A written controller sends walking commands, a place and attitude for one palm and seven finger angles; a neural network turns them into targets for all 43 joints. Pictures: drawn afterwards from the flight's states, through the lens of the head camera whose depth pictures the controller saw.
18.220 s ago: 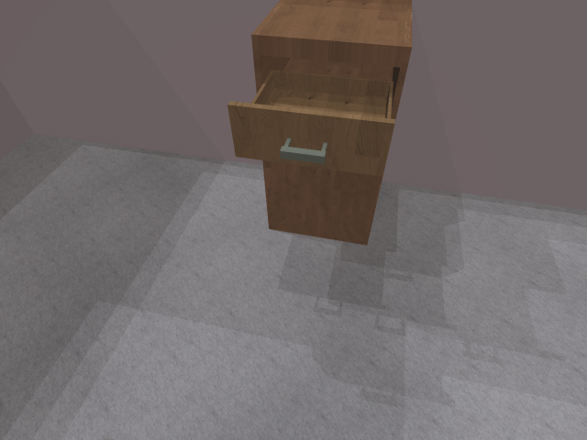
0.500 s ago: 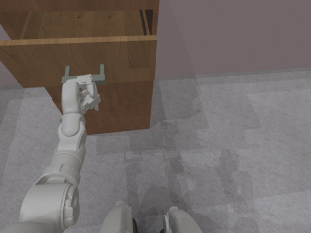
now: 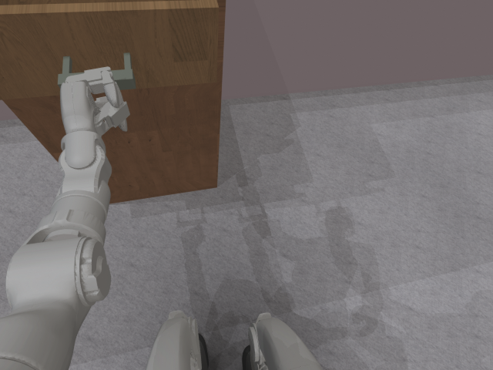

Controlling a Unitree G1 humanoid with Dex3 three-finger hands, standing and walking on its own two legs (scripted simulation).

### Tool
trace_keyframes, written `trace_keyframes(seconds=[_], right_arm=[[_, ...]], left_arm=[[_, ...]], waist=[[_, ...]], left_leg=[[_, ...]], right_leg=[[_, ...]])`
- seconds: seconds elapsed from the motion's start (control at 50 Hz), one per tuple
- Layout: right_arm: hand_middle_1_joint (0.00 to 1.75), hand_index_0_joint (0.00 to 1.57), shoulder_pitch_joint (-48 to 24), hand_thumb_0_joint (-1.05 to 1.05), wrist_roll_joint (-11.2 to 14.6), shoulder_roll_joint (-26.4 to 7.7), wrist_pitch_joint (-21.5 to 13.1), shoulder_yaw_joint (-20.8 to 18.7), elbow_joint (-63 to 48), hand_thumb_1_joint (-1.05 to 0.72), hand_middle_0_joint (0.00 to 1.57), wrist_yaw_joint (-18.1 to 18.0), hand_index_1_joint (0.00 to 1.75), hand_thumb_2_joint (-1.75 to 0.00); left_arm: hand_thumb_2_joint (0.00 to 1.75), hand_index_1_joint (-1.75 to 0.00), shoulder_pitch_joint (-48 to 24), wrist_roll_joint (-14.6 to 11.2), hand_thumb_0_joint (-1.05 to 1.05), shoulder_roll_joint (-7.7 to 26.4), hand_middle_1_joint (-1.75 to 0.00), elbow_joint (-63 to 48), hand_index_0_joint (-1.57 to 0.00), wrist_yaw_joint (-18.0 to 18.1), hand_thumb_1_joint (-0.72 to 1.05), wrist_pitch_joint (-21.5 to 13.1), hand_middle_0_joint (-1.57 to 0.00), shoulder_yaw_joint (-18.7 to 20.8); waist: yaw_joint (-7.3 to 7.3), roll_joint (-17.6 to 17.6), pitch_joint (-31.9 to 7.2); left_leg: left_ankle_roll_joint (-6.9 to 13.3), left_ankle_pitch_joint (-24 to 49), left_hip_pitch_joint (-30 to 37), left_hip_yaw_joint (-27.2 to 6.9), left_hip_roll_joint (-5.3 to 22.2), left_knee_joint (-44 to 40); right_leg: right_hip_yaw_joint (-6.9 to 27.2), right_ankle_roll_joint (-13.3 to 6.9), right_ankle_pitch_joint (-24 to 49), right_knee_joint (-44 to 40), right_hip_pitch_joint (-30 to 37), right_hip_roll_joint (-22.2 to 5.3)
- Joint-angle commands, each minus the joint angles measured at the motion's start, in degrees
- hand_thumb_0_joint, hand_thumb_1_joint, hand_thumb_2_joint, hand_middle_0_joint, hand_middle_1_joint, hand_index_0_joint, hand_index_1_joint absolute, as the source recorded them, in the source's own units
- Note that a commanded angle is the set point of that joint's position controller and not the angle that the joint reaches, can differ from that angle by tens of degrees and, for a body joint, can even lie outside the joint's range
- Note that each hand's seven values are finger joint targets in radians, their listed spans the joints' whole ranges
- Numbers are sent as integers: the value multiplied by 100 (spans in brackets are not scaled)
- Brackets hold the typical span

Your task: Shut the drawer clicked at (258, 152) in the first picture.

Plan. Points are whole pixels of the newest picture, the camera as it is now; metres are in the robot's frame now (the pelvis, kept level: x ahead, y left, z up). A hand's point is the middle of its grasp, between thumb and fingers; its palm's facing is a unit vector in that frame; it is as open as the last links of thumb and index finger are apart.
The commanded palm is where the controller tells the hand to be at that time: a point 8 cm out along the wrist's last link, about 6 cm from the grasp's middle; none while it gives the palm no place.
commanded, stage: push the drawer shut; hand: left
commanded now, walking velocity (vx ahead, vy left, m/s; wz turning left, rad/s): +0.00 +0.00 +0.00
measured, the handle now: (98, 71) +0.60 +0.19 +0.06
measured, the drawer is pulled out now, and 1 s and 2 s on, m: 0.06 0.00 0.00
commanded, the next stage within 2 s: pull the fist back off the drawer in 0.80 s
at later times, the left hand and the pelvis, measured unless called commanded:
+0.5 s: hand (120, 77) +0.58 +0.15 +0.06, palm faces +0.11 -0.99 -0.03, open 3.3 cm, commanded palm +0.57 +0.18 +0.06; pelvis +0.00 +0.00 -0.01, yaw -1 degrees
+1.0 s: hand (115, 73) +0.59 +0.16 +0.06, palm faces +0.12 -0.99 -0.05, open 3.1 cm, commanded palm +0.61 +0.16 +0.06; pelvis -0.02 +0.00 -0.03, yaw -1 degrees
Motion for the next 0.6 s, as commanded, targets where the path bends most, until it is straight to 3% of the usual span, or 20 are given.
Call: trace_keyframes(seconds=[0.0, 0.02, 0.06, 0.1, 0.18, 0.24, 0.28, 0.38, 0.42, 0.46, 0.52, 0.58], right_arm=[[30, 20, 1036, 0, -3, -1081, -44, -375, -249, -90, 20, -66, 30, -90], [30, 20, 1066, 0, -16, -1090, -39, -377, -240, -90, 20, -63, 30, -90], [30, 20, 1111, 0, -22, -1072, -37, -372, -233, -90, 20, -44, 30, -90], [30, 20, 1171, 0, -36, -1121, -21, -376, -184, -90, 20, -50, 30, -90], [30, 20, 1250, 0, -48, -1145, -21, -358, -153, -90, 20, -30, 30, -90], [30, 20, 1329, 0, -67, -1183, -30, -327, -139, -90, 20, -41, 30, -90], [30, 20, 1382, 0, -67, -1191, -38, -309, -132, -90, 20, -50, 30, -90], [30, 20, 1497, 0, -86, -1198, -30, -295, -152, -90, 20, -30, 30, -90], [30, 20, 1530, 0, -85, -1217, -5, -284, -171, -90, 20, -25, 30, -90], [30, 20, 1567, 0, -98, -1210, -14, -284, -142, -90, 20, -14, 30, -90], [30, 20, 1641, 0, -106, -1252, -11, -261, -106, -90, 20, -31, 30, -90], [30, 20, 1731, 0, -114, -1267, -34, -241, -80, -90, 20, -34, 30, -90]], left_arm=[[90, -160, -2955, -85, 0, 1446, -160, -1206, -140, 40, 90, -392, -140, 292], [90, -160, -3064, -60, 0, 1522, -160, -1294, -140, 43, 90, -398, -140, 327], [90, -160, -3216, -47, 0, 1349, -160, -1243, -140, 25, 90, -372, -140, 189], [90, -160, -3377, 10, 0, 1565, -160, -1190, -140, 51, 90, -354, -140, 294], [90, -160, -3552, 70, 0, 1561, -160, -1027, -140, 34, 90, -288, -140, 230], [90, -160, -3828, 116, 0, 1868, -160, -838, -140, 60, 90, -188, -140, 387], [90, -160, -3941, 163, 0, 1898, -160, -737, -140, 31, 90, -132, -140, 353], [90, -160, -4126, 184, 0, 2134, -160, -897, -140, -88, 90, -52, -140, 450], [90, -160, -4091, 187, 0, 2301, -160, -883, -140, -102, 90, 16, -140, 567], [90, -160, -4355, 211, 0, 2098, -160, -869, -140, -123, 90, 80, -140, 379], [90, -160, -4505, 276, 0, 2387, -160, -732, -140, -76, 90, 178, -140, 508], [90, -160, -4870, 350, 0, 2465, -160, -650, -140, -69, 90, 227, -140, 485]], waist=[[-135, 526, -2789], [-134, 595, -2887], [-217, 716, -2836], [-247, 737, -2805], [-330, 799, -2812], [-419, 707, -2693], [-483, 779, -2749], [-440, 1138, -3183], [-418, 1094, -3161], [-570, 1181, -3100], [-605, 1124, -2999], [-724, 1126, -2940]], left_leg=[[-158, 1746, 3062, -771, 15, -593], [-165, 1794, 3137, -791, 28, -586], [-163, 1827, 3237, -825, 30, -573], [-177, 1803, 3275, -884, 65, -571], [-172, 1815, 3286, -931, 77, -525], [-127, 1602, 2947, -901, 71, -442], [-122, 1719, 2982, -928, 82, -395], [-139, 2207, 3199, -946, 100, -273], [-138, 2222, 3155, -950, 117, -272], [-130, 2184, 3257, -1032, 142, -259], [-116, 2085, 3064, -1016, 150, -212], [-106, 1913, 2957, -1053, 158, -179]], right_leg=[[392, 103, 1563, -1002, 236, 7], [381, 99, 1572, -976, 215, 5], [356, 89, 1552, -973, 64, 11], [327, 89, 1457, -959, -80, 20], [317, 84, 1427, -954, -221, 32], [339, 98, 1284, -962, -216, 40], [316, 95, 1361, -911, -302, 47], [308, 72, 1684, -807, -233, 65], [299, 73, 1695, -817, -190, 76], [260, 74, 1613, -799, -434, 74], [268, 84, 1534, -822, -458, 78], [245, 91, 1393, -803, -601, 89]])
